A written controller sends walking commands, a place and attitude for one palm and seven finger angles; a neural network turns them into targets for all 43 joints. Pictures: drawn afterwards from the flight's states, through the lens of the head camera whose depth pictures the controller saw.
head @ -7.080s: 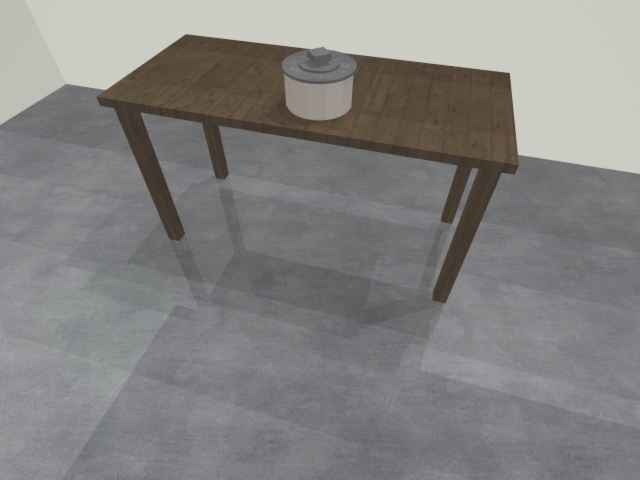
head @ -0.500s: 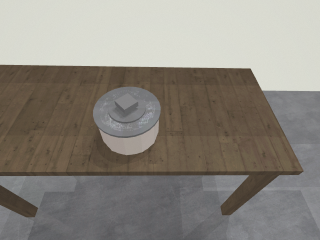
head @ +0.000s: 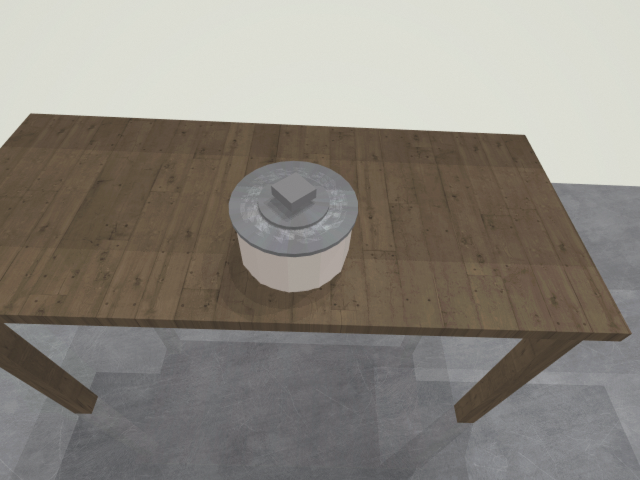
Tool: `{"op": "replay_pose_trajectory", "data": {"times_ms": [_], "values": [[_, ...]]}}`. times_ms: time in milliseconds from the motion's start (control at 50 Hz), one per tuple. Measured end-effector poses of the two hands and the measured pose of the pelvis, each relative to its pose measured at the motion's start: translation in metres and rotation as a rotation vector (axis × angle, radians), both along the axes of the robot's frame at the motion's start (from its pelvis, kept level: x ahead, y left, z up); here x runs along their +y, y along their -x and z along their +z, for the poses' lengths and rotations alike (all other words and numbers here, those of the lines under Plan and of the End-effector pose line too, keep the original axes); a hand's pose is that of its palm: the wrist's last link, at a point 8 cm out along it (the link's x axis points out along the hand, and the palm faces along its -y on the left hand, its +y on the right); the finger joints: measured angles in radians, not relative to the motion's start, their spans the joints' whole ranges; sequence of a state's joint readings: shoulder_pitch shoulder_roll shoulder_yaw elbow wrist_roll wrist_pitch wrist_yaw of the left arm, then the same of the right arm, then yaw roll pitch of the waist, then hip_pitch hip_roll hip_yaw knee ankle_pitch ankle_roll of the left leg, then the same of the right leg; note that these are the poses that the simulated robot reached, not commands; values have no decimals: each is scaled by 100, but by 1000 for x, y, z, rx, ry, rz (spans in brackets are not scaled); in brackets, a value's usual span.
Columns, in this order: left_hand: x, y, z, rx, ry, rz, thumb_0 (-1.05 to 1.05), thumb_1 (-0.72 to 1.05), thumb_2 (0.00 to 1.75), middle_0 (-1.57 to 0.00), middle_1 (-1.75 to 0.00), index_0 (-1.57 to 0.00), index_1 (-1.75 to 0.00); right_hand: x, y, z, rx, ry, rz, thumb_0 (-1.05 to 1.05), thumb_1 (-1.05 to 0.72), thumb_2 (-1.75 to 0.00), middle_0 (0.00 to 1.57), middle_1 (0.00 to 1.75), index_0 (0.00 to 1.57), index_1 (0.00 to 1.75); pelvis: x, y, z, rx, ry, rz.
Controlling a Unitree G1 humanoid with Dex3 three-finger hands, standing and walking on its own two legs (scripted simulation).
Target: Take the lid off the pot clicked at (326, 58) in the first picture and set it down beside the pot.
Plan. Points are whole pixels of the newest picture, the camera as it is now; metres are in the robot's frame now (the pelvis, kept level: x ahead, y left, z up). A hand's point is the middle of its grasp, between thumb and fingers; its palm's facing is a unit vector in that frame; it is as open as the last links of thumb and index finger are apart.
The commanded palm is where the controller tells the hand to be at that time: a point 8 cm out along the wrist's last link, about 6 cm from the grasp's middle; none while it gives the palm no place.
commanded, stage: come to a stop and stand still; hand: left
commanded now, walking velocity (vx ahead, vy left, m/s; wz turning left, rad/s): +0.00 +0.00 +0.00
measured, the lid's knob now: (293, 191) +0.52 +0.07 +0.04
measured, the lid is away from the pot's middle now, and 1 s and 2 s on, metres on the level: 0.00 0.00 0.00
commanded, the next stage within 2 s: look again from close up in 0.56 s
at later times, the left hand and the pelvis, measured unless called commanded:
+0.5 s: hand out of the picture -0.08 +0.17 -0.18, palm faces +0.05 -0.99 -0.13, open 7.4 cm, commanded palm none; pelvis -0.01 +0.03 +0.00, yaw +1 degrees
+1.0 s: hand out of the picture -0.02 +0.19 -0.19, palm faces +0.02 -0.98 -0.19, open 7.4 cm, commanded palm none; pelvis +0.00 +0.02 -0.01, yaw -1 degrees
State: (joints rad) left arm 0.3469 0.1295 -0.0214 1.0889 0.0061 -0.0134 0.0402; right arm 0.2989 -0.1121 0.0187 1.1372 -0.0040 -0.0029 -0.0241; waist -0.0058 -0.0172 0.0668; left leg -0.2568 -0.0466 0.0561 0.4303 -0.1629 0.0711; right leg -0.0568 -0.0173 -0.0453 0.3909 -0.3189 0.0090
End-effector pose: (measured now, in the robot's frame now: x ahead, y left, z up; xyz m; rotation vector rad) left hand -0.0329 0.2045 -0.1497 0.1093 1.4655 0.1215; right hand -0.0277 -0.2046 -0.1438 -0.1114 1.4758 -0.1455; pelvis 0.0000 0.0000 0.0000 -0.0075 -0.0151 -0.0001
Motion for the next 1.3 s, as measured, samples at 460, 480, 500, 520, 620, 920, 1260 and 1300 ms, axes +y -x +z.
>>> {"op": "replay_pose_trajectory", "data": {"times_ms": [460,480,500,520,620,920,1260,1300], "values": [[16,54,0,89,16,46,0,91,90,-20,-30,-20,-29,21,7,0,-8,15,11,2,-92,-90,20,30,20,30,25,11,-2,21,5,12],[17,55,-1,88,16,46,0,91,90,-20,-30,-20,-29,21,7,0,-10,16,11,2,-92,-90,20,30,20,30,25,11,-2,22,5,11],[17,54,-1,87,16,46,0,91,90,-20,-30,-20,-29,21,7,0,-11,17,11,2,-92,-90,20,30,20,30,26,11,-2,22,5,11],[17,54,-1,87,16,46,0,91,90,-20,-30,-20,-29,21,7,0,-12,17,11,2,-92,-90,20,30,20,30,26,12,-2,23,5,10],[17,53,-1,81,16,43,0,91,90,-20,-30,-20,-29,22,7,0,-15,17,9,2,-92,-90,20,30,20,30,27,12,-2,25,4,8],[39,9,-5,-42,-54,9,0,91,90,-20,-30,-20,-29,-2,-37,-7,-156,47,23,2,-93,-90,20,30,20,30,25,4,-11,22,14,-5],[23,-44,-14,-121,2,-28,0,91,90,-20,-30,-20,-29,-7,-85,11,-240,75,46,1,-92,-90,20,30,20,30,16,-13,-9,29,12,-22],[23,-45,-14,-116,4,-28,0,91,90,-20,-30,-20,-29,-7,-86,11,-237,78,44,1,-92,-90,20,30,20,30,16,-14,-9,28,12,-23]]}}
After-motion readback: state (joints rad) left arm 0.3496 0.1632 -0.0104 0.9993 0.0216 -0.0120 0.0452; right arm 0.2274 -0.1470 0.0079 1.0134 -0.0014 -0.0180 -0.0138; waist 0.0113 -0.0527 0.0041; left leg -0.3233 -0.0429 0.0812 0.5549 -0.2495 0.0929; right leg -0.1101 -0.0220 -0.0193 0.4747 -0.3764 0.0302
